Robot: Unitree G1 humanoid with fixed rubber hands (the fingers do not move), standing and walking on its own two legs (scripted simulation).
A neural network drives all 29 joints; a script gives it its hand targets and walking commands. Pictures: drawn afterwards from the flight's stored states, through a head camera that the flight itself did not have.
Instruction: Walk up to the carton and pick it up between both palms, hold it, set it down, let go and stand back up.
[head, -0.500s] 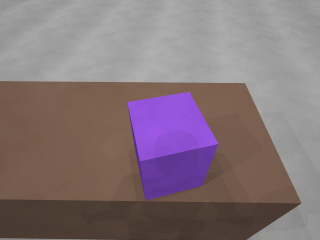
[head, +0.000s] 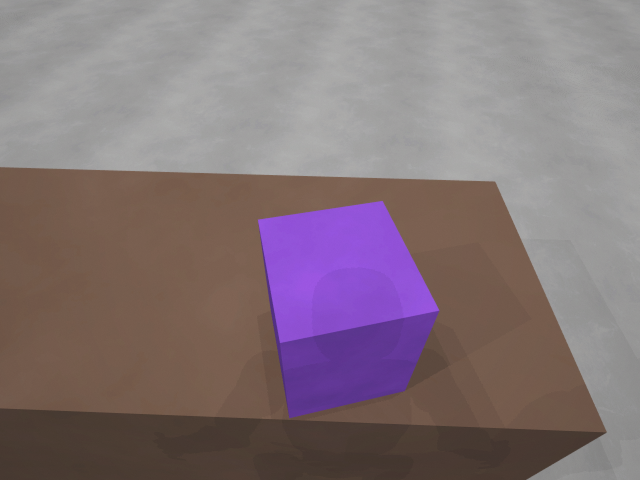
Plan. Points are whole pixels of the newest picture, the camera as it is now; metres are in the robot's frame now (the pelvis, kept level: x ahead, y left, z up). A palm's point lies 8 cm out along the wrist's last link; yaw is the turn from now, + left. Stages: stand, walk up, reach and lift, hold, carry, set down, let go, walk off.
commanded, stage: walk up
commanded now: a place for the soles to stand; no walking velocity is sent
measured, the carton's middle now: (335, 310) +0.40 -0.03 -0.06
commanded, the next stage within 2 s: reach and lift in 1.76 s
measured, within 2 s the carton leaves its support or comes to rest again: neither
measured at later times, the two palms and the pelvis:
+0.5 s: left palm out of the picture +0.06 +0.32 -0.11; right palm out of the picture +0.07 -0.29 -0.11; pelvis -0.02 +0.01 +0.00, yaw -1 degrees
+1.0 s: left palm out of the picture +0.04 +0.32 -0.11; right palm out of the picture +0.01 -0.29 -0.11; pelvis -0.04 +0.01 +0.00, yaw -3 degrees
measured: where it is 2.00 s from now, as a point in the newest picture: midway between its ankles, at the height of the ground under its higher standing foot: outside the picture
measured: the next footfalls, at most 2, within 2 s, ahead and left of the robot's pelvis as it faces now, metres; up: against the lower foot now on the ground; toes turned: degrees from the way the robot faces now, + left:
none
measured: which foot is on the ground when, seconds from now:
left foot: down 0.00-1.00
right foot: down 0.00-1.00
